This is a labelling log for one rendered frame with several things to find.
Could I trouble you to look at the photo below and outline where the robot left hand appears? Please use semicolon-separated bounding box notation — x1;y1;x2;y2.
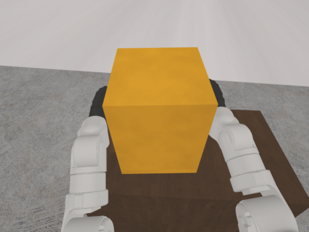
89;86;107;122

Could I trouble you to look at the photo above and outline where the carton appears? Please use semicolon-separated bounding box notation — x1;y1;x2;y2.
102;47;218;174

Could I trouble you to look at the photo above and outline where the left robot forearm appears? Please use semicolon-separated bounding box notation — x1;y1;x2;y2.
61;116;110;232

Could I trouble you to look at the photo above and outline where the pedestal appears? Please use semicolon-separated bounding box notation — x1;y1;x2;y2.
86;109;309;232

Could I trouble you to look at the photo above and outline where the robot right upper arm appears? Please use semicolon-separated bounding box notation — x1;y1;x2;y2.
236;195;298;232

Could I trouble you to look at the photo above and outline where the right robot forearm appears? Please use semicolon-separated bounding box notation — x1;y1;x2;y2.
209;107;298;230

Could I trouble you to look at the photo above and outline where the robot right hand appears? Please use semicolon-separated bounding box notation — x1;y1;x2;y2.
209;79;226;107

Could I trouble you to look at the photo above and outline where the robot left upper arm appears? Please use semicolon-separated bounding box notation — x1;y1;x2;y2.
63;216;114;232

